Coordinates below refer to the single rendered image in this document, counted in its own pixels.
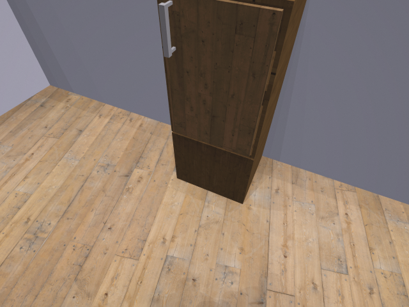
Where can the handle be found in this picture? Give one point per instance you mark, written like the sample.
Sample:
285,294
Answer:
165,29

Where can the cupboard door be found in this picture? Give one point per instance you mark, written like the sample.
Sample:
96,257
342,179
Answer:
218,73

